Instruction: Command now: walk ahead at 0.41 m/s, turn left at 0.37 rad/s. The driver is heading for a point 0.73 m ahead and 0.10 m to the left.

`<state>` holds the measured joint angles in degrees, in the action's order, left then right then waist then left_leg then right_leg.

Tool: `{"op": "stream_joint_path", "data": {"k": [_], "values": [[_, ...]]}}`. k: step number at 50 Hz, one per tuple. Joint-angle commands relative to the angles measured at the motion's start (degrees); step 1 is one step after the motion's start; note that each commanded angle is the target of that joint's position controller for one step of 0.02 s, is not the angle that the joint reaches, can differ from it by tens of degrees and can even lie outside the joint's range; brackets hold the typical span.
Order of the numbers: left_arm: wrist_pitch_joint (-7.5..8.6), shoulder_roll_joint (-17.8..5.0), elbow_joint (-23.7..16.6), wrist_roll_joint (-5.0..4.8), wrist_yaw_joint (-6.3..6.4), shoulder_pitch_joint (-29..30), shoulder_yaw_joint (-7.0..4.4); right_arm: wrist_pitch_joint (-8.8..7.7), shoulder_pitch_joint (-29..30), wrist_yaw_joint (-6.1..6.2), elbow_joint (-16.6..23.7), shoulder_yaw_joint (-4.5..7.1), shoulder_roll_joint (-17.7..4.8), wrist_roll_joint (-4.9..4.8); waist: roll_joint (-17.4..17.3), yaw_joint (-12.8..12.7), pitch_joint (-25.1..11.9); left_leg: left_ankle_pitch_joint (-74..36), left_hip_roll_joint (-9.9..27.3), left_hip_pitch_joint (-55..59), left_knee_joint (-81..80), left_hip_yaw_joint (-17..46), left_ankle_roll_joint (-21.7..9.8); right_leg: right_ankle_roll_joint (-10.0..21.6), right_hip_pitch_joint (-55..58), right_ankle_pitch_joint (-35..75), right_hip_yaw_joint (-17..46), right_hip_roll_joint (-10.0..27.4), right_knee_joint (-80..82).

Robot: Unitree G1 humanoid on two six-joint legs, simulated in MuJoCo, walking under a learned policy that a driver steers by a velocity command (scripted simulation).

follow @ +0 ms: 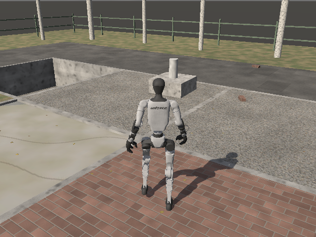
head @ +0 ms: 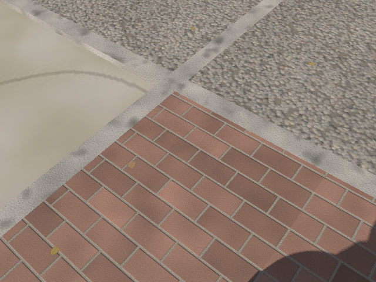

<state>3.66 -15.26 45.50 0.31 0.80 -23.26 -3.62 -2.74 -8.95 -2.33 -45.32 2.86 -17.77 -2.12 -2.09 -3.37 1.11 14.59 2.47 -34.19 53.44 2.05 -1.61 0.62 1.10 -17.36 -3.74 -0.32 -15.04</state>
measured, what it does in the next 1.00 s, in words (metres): walks ahead: left foot, then right foot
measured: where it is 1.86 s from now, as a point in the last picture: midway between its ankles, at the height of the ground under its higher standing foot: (173, 213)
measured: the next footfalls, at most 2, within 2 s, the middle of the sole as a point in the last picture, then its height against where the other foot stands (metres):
left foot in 0.18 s outside the picture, level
right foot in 0.74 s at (198, 243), level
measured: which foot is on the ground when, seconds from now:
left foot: up 0.00-0.16, down 0.18-0.76, up 0.78-1.00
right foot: down 0.00-0.20, up 0.22-0.72, down 0.74-1.00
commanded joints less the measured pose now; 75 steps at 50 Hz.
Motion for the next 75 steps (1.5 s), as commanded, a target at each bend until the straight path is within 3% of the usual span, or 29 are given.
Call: {"op": "stream_joint_path", "data": {"k": [1,6,9,10,11,12,13,15,20,26,32,35,37,38,39,40,41,43,45,50,54,58,60,61,63,66,71,73,75], "values": [[1.21,-9.3,-3.7,-0.34,0.31,3.5,-2.29,-0.82,9.7,-1.20,6.8,-0.74,-0.4,0.63,7.1,-1.1,4.7,-9.6,2.0,-4.9,-8.1,-1.8,2.1,8.0,-2.5,15.2,3.3,12.9,8.6],[0.90,-11.9,-1.6,-1.39,0.12,1.5,-3.19,-0.27,11.4,-1.78,9.7,-0.05,-3.1,0.65,7.6,0.3,5.2,-8.7,-0.7,2.7,-16.4,-5.6,-1.9,6.4,-0.5,28.4,-2.1,15.9,5.0],[-0.24,-12.6,-2.2,-1.23,0.81,2.0,-3.06,0.52,-6.4,-0.99,5.8,3.74,-9.0,0.39,7.6,10.4,-6.4,-6.5,-7.7,27.7,-17.7,-8.9,-6.8,2.6,-4.7,52.8,-7.1,13.2,-20.6],[0.08,-11.0,-3.5,-0.14,1.13,1.5,-2.18,1.30,-15.5,0.21,4.0,5.46,-12.8,-0.01,1.9,14.3,-11.0,-4.2,-2.2,43.8,-18.3,2.2,-9.5,0.0,-18.5,35.9,-6.9,10.9,-38.1],[1.41,-2.3,-6.6,0.71,0.34,-4.3,0.47,0.99,-14.0,0.46,4.8,5.77,-18.3,0.18,-14.5,6.5,-18.7,16.4,13.9,56.1,-29.8,39.1,-20.2,-3.3,-38.2,-15.1,-0.6,-0.8,-59.0],[3.24,-8.0,-7.0,-1.40,-0.17,2.8,-0.30,0.08,-13.9,0.17,6.3,4.28,-13.1,0.23,-6.4,10.9,-20.6,23.5,15.5,55.0,-38.9,48.1,-19.3,-1.9,-42.4,-15.0,11.0,-0.1,-64.1],[4.07,-10.3,-8.8,-3.39,-0.47,7.4,-1.06,-0.68,-11.5,0.10,5.7,3.61,-10.9,0.95,-4.7,10.2,-11.4,19.7,14.8,48.5,-40.1,40.8,-16.8,-0.7,-47.0,-9.5,9.9,2.0,-63.6],[4.76,-9.7,-8.3,-1.02,0.37,8.4,-1.03,-1.31,-4.6,0.17,7.1,2.92,-8.5,1.52,1.4,5.4,-4.0,5.1,10.1,32.3,-39.6,28.3,-14.4,0.2,-41.5,-1.4,9.5,6.5,-55.1],[1.94,-7.9,-8.5,0.85,0.33,7.5,-1.08,-1.92,-2.7,1.27,8.0,2.46,-6.7,1.65,-0.7,1.9,-1.2,-8.6,5.4,19.4,-43.6,17.0,-15.1,-2.8,-36.1,6.3,8.1,7.6,-45.1],[2.90,-4.4,-10.4,-0.18,-1.00,19.0,0.58,-2.10,-8.4,2.32,4.5,1.87,-7.0,1.49,-1.3,7.7,0.9,-12.5,3.1,21.6,-43.9,7.8,-10.3,-3.0,-34.8,29.1,4.9,5.8,-22.5],[3.51,-4.7,-13.5,-1.35,-3.61,26.4,1.01,-1.06,-14.0,2.54,0.8,1.93,-8.1,1.92,0.1,10.5,3.4,-21.8,9.4,38.7,-39.9,7.5,-9.8,1.1,-43.8,22.1,4.4,4.0,-15.3],[3.37,-5.8,-13.5,-1.39,-4.50,22.9,0.55,-0.20,-12.9,3.03,0.8,2.11,-9.0,2.14,-1.7,7.4,-0.4,-45.5,9.6,42.5,-32.7,4.3,-8.2,4.2,-37.1,13.3,1.8,-0.2,-14.6],[2.99,-9.7,-10.7,-1.14,-3.96,10.1,-1.52,0.50,-10.3,3.51,1.8,2.05,-9.9,2.46,-2.5,-0.2,-9.0,-62.7,7.0,39.6,-16.6,0.7,-6.0,7.5,-18.7,14.7,-0.2,-3.4,-13.1],[2.58,-13.1,-9.4,-0.74,-3.33,0.6,-2.48,0.17,-9.6,3.88,3.5,1.30,-8.6,3.33,1.1,-4.2,-16.0,-49.4,5.4,27.2,-1.2,-0.6,-4.3,11.4,-0.4,18.9,10.9,4.7,-14.5],[2.51,-17.5,-8.5,-1.16,-3.43,-2.6,-3.64,-1.16,-17.1,2.93,4.5,-0.57,-2.3,3.80,16.1,-0.3,-22.7,-0.5,-6.6,1.3,22.0,-1.1,1.5,22.8,22.2,10.8,40.4,18.9,-12.3],[1.97,-11.4,-8.0,-1.87,-2.96,-4.1,-2.42,-2.77,-13.6,2.09,4.4,-0.28,-6.0,2.92,12.2,-3.1,-24.0,14.3,-6.7,-6.8,26.5,5.7,1.1,21.7,25.4,3.5,48.8,19.2,-5.3],[1.47,-10.0,-8.9,-1.38,-2.40,-0.1,-1.81,-4.02,-6.9,1.35,7.0,0.42,-8.5,0.73,8.8,-3.3,-14.3,10.3,-3.2,-11.3,26.0,6.5,0.5,18.7,18.5,2.8,40.6,17.5,-3.6],[0.92,-8.9,-10.5,-0.46,-2.14,6.6,-1.31,-4.90,-2.4,1.35,8.2,0.15,-7.1,1.85,-0.2,0.5,-3.6,5.8,0.2,-8.8,17.7,4.0,0.9,16.7,1.7,19.0,30.3,13.8,-1.4],[1.05,-7.4,-11.2,0.19,-1.86,9.7,-0.64,-3.80,-5.3,1.71,7.8,0.35,-6.4,2.81,2.0,4.0,-2.6,5.3,1.8,-2.1,12.8,2.9,3.0,16.3,-7.0,37.8,23.1,11.2,-0.5],[0.42,-9.9,-8.3,-0.50,-0.77,10.0,-1.21,-2.01,-4.6,2.71,6.9,-1.01,-2.3,3.12,6.3,3.9,-5.0,-8.5,-0.7,8.0,-7.8,-1.5,6.3,12.7,-16.6,49.7,10.0,5.3,-1.5],[-0.75,-9.2,-5.5,-1.00,-0.19,6.5,-0.83,-2.36,1.7,1.89,8.1,-0.50,-3.0,2.60,7.4,0.9,-5.8,-20.7,-2.3,10.9,-19.0,0.2,4.4,10.1,-12.6,38.0,12.0,6.6,-3.4],[-1.35,-7.9,-4.5,-0.72,-0.06,8.5,-0.36,-3.13,-1.3,1.50,7.3,1.00,-4.9,3.73,7.0,4.1,-5.4,-21.8,-2.2,16.2,-27.6,0.9,0.3,7.4,-9.7,31.2,15.3,7.3,-11.9],[-0.65,-4.4,-4.2,0.91,-0.35,0.6,0.77,-3.30,-3.0,2.25,8.2,1.60,-9.0,5.09,-4.1,1.1,-12.0,-56.3,9.7,34.5,-24.5,11.1,-6.7,2.3,-18.3,9.8,13.0,-0.2,-24.5],[-0.87,-3.0,-2.4,0.33,-0.29,-4.0,1.58,-2.17,-5.0,2.40,7.6,0.72,-4.8,4.74,-10.5,2.2,-18.4,-58.2,17.1,40.9,-24.5,19.4,-14.5,-1.0,-22.6,-12.6,11.0,-2.1,-34.0],[-3.18,-7.4,-3.3,-0.72,0.04,2.1,0.39,-0.71,-5.4,1.71,6.0,-0.35,-1.8,2.66,-6.0,3.9,-14.7,-33.6,16.8,35.4,-29.8,24.8,-14.3,-3.8,-27.1,-22.7,11.5,0.3,-40.9],[-6.55,-6.8,-2.9,-0.47,1.15,5.1,-0.11,0.71,3.0,1.61,7.0,0.05,-4.0,3.32,-5.6,2.0,-6.3,-7.1,11.6,21.1,-36.5,18.9,-9.5,-5.3,-23.7,-15.0,9.7,2.8,-35.3],[-5.77,-3.5,1.2,0.30,1.07,1.7,0.30,1.79,4.7,2.67,5.6,-0.01,-2.7,2.75,-5.6,0.6,-6.6,4.2,5.6,14.1,-36.3,9.4,-6.6,-3.2,-9.4,4.0,4.6,0.9,-16.0],[-5.45,-4.7,0.0,1.57,1.11,4.6,0.38,1.57,2.6,2.63,4.1,-0.56,-1.1,2.80,-2.8,1.8,-3.9,13.2,3.6,11.7,-35.4,8.2,-2.5,-1.0,-9.1,6.3,7.9,4.0,-11.3],[-4.89,-6.6,0.8,0.77,1.25,5.8,-0.32,1.43,3.1,2.59,4.1,-0.05,-2.1,3.15,3.2,3.2,0.1,10.4,-0.1,16.4,-32.6,4.0,-0.3,1.1,-19.4,-6.4,8.4,3.8,-10.2]]}}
